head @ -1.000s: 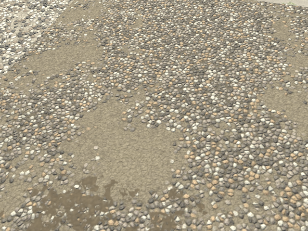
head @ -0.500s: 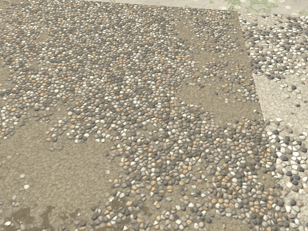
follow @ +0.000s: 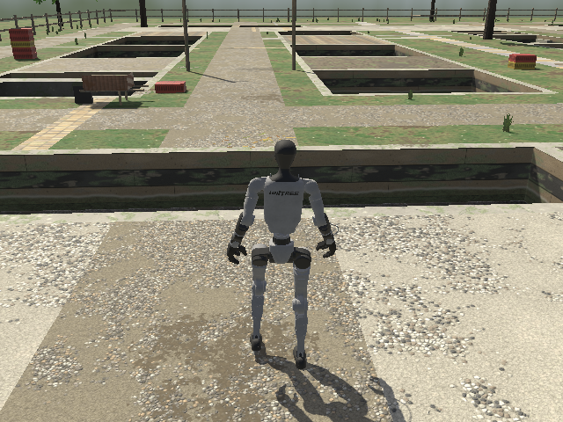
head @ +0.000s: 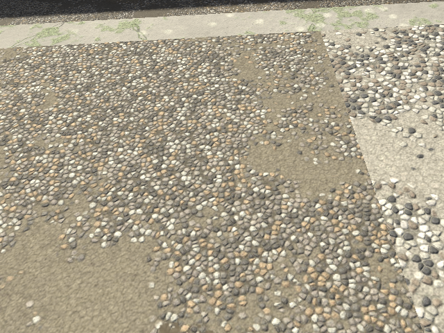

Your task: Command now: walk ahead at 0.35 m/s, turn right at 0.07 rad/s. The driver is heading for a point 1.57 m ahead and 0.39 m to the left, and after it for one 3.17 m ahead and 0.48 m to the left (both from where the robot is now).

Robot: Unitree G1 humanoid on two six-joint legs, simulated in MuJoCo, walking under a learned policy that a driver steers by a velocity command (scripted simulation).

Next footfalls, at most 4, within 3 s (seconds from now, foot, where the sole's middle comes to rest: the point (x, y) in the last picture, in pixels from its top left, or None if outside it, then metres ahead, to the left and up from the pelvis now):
0.20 left None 0.19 0.15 -0.79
0.74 right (273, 329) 0.53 -0.06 -0.79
1.26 left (196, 246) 0.81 0.18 -0.79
1.80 right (262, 180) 1.11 -0.05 -0.79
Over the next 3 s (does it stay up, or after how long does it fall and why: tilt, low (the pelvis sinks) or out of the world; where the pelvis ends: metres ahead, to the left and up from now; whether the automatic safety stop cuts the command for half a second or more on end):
stays up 1.54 0.22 -0.01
